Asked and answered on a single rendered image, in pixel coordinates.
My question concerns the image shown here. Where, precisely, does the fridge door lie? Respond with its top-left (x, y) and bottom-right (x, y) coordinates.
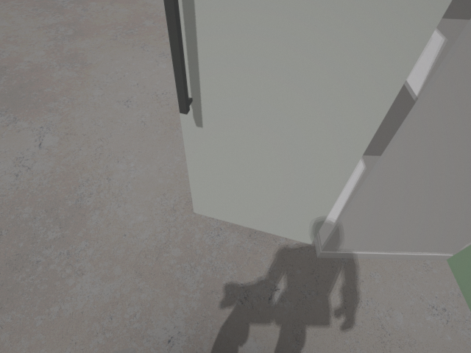
top-left (163, 0), bottom-right (452, 244)

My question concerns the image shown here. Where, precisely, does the handle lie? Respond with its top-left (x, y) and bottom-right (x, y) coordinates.
top-left (163, 0), bottom-right (193, 115)

